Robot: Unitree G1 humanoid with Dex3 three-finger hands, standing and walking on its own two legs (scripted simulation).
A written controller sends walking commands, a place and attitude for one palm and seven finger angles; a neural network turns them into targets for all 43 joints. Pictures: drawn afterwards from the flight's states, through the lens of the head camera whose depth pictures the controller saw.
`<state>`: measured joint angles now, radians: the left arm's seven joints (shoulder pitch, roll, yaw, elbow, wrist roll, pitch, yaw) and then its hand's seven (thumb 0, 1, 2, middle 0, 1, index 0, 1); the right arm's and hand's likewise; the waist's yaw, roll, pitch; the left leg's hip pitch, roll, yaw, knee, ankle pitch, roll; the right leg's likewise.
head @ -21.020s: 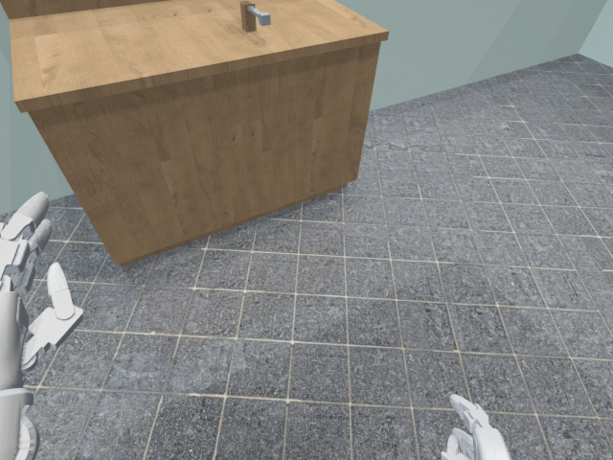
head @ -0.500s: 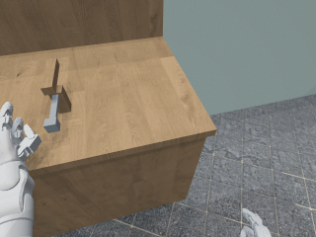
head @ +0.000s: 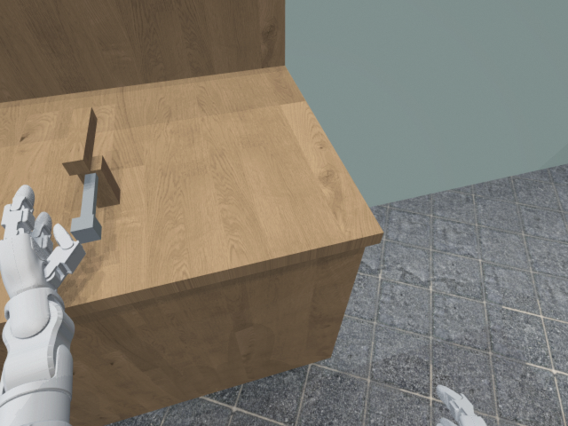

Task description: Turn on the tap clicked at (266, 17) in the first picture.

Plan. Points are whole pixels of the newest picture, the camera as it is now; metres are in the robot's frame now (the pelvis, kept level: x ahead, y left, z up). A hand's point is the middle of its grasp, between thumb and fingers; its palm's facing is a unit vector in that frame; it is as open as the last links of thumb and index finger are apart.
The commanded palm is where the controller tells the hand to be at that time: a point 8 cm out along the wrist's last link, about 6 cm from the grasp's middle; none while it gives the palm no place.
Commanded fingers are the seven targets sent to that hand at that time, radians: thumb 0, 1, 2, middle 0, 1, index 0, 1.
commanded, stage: push the lever round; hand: left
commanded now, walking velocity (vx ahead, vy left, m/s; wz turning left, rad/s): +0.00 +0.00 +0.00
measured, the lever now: (86, 229) +0.35 +0.30 +0.10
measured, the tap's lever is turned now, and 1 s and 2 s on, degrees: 1 24 52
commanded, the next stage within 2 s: none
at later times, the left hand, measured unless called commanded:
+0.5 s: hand (100, 245) +0.32 +0.27 +0.10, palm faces +0.58 -0.81 -0.04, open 7.6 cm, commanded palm +0.28 +0.29 +0.10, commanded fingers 0.00 0.90 0.90 -0.15 -0.15 -0.15 -0.15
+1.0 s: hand (130, 235) +0.34 +0.24 +0.10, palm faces +0.67 -0.74 -0.05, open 7.6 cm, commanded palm +0.29 +0.25 +0.10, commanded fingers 0.00 0.90 0.90 -0.15 -0.15 -0.15 -0.15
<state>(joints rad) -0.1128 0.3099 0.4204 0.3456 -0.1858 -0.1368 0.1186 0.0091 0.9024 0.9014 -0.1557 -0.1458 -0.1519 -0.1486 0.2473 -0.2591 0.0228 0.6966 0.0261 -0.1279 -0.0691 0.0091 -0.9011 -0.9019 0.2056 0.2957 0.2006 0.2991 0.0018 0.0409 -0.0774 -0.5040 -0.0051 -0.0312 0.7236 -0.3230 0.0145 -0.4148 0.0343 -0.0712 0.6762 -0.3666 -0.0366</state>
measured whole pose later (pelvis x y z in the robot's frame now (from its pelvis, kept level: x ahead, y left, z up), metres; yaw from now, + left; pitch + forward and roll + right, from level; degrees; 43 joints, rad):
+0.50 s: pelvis +0.00 +0.00 +0.00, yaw +0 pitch +5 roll -1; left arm -0.11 0.21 0.33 0.28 -0.14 -0.14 0.26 0.02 0.96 0.92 -0.15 -0.15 -0.15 -0.15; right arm 0.22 -0.25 0.02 0.69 0.01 -0.12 -0.05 0.01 -0.90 -0.90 0.21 0.30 0.20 0.30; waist 0.01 0.04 -0.08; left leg -0.50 -0.01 -0.04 0.73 -0.33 0.01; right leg -0.41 0.03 -0.08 0.69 -0.38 -0.04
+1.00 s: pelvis +0.00 -0.01 +0.00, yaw +1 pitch +5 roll -1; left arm -0.19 0.13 0.23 0.28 -0.05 -0.06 0.51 0.02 0.96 0.92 -0.15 -0.15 -0.15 -0.15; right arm 0.18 -0.23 0.02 0.70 -0.01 -0.05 -0.04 0.01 -0.90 -0.90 0.21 0.30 0.20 0.30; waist 0.01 0.04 -0.08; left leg -0.49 -0.01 -0.04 0.73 -0.32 0.01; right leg -0.40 0.03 -0.08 0.69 -0.37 -0.04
